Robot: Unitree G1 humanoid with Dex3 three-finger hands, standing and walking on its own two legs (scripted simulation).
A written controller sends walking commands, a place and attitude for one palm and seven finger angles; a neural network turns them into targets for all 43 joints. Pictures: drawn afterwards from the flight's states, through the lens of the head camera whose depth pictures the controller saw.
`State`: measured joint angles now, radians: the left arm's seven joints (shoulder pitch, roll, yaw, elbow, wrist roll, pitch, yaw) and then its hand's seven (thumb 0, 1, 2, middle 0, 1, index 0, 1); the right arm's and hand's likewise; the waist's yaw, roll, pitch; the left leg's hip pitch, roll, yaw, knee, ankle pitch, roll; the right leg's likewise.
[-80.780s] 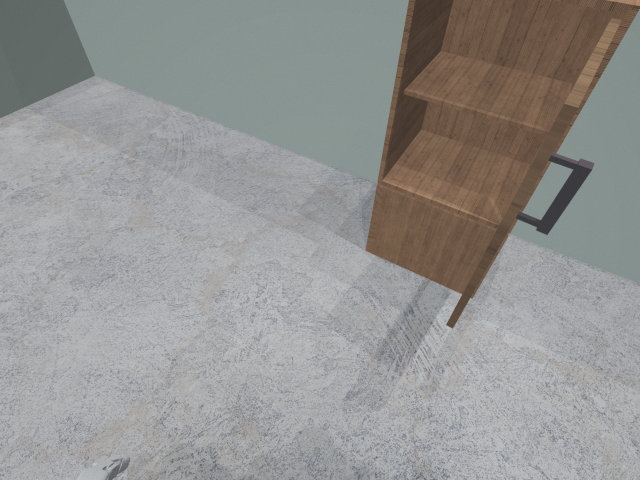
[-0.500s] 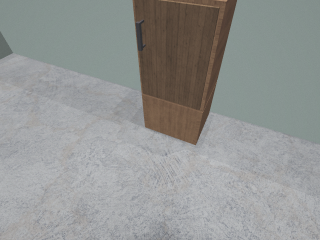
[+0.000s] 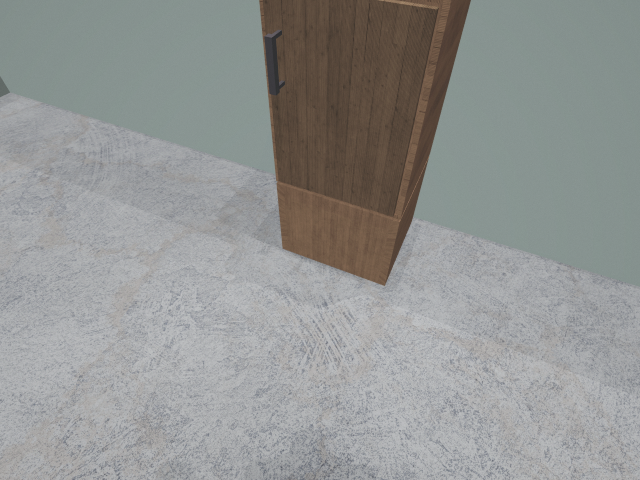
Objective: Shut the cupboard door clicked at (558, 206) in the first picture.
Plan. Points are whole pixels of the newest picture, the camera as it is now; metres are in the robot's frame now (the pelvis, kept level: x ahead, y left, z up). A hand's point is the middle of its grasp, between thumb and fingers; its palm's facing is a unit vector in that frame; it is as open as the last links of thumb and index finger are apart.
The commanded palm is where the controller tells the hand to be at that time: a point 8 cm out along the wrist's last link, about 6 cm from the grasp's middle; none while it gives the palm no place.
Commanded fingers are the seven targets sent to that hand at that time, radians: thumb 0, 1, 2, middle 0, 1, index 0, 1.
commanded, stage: look to check the result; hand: left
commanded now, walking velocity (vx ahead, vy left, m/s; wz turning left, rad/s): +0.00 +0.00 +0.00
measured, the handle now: (276, 62) +1.05 +0.17 +0.04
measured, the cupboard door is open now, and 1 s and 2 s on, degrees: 0 0 0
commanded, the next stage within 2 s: stand and wait in 0.44 s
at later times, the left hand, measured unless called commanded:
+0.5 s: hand out of the picture +0.04 +0.20 -0.17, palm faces +0.01 -0.97 -0.25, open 7.4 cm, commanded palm none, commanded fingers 0.00 0.90 0.90 -0.20 -0.30 -0.20 -0.30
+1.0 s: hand out of the picture +0.07 +0.22 -0.16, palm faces +0.00 -0.95 -0.30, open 7.4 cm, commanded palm none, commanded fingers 0.00 0.90 0.90 -0.20 -0.30 -0.20 -0.30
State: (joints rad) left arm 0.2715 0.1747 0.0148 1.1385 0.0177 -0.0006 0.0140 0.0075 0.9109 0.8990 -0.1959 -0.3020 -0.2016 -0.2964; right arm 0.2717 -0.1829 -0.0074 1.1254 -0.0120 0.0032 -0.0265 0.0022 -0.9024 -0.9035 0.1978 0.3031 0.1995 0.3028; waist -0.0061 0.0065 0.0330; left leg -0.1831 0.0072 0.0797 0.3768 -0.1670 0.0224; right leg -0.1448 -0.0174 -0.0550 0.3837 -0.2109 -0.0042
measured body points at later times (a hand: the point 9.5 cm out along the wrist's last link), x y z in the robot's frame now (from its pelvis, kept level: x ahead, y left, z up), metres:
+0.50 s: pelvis +0.01 -0.01 +0.00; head +0.02 -0.01 +0.45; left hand +0.04 +0.25 -0.15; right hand +0.05 -0.27 -0.15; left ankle +0.03 +0.10 -0.75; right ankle +0.00 -0.12 -0.75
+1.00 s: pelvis +0.02 -0.01 +0.00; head +0.03 -0.01 +0.45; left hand +0.07 +0.27 -0.14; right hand +0.08 -0.29 -0.14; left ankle +0.03 +0.10 -0.75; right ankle +0.00 -0.12 -0.75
